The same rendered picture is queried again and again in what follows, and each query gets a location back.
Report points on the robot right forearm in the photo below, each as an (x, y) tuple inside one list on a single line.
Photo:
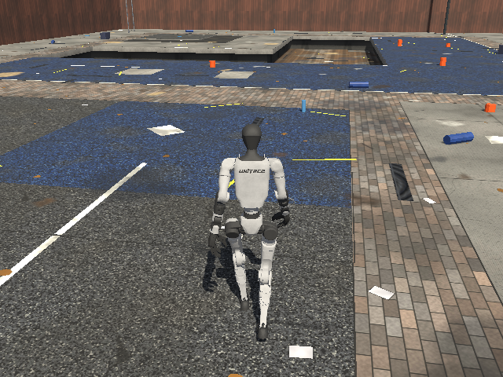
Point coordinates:
[(284, 205)]

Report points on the left robot hand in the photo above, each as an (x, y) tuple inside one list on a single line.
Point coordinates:
[(211, 243)]

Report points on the right robot hand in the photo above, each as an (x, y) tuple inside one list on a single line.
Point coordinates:
[(279, 216)]

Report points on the robot left upper arm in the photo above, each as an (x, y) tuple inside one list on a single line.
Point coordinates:
[(224, 178)]

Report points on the robot right upper arm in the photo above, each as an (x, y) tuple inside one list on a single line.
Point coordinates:
[(279, 177)]

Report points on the robot left forearm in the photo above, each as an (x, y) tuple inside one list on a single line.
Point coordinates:
[(217, 215)]

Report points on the right robot shin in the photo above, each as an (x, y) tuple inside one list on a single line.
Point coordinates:
[(264, 299)]

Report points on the humanoid robot torso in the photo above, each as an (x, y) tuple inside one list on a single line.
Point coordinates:
[(251, 189)]

